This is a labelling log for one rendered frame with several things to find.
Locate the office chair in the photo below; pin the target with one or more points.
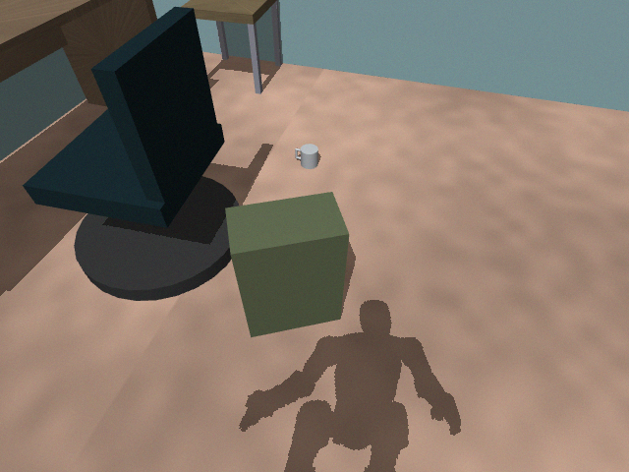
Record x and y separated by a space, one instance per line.
155 227

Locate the chair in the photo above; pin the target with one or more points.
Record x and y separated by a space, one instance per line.
241 12

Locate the desk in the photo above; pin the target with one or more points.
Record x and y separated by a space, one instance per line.
88 31

